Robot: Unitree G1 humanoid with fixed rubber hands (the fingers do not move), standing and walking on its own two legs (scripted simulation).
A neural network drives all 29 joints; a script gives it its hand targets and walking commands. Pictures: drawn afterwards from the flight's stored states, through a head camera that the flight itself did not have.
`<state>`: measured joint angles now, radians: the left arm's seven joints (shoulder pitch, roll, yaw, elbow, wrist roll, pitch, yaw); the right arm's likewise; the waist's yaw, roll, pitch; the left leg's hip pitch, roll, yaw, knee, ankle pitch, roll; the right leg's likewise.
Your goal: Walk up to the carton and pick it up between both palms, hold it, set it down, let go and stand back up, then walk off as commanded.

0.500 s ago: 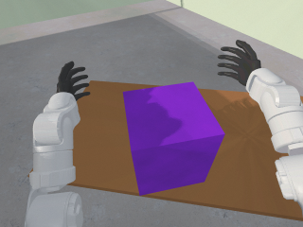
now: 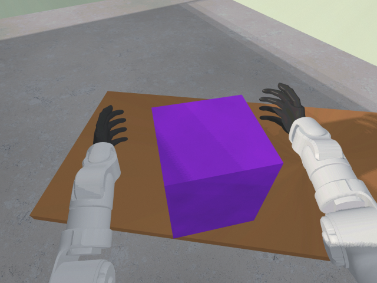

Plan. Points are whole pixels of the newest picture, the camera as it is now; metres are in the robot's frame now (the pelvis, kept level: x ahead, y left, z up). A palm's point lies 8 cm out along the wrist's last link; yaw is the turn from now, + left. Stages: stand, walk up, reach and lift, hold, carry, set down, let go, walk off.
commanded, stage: reach and lift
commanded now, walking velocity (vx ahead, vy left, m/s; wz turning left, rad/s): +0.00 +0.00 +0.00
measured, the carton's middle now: (206, 168) +0.37 +0.01 +0.03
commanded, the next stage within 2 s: none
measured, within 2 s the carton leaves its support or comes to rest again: neither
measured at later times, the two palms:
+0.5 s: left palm (118, 157) +0.35 +0.21 +0.08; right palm (275, 130) +0.44 -0.14 +0.10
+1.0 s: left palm (133, 150) +0.36 +0.17 +0.09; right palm (268, 131) +0.44 -0.13 +0.10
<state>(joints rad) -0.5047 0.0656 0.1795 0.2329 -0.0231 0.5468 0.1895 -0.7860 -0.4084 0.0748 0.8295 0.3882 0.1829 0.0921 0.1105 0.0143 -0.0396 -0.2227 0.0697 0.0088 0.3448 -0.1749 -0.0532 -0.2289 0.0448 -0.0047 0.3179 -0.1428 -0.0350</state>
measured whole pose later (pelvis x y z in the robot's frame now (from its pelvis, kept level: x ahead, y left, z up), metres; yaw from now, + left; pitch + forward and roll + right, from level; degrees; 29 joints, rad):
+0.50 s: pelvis +0.00 -0.01 +0.00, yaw +1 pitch +6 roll -1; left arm -0.53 0.01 0.15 0.64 0.01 0.09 0.18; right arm -0.80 -0.31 0.10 1.11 0.30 -0.11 0.06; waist 0.14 0.01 -0.09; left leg -0.31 0.07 -0.02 0.41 -0.20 -0.06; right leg -0.31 0.05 -0.03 0.38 -0.18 -0.04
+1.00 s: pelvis +0.00 +0.00 +0.00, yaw +0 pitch +6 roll -1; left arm -0.56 -0.10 0.20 0.55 0.10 0.15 0.25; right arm -0.84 -0.25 0.07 1.09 0.27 -0.07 0.00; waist 0.12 0.02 -0.06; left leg -0.31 0.09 0.00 0.40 -0.19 -0.06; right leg -0.29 0.06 -0.01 0.33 -0.14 -0.04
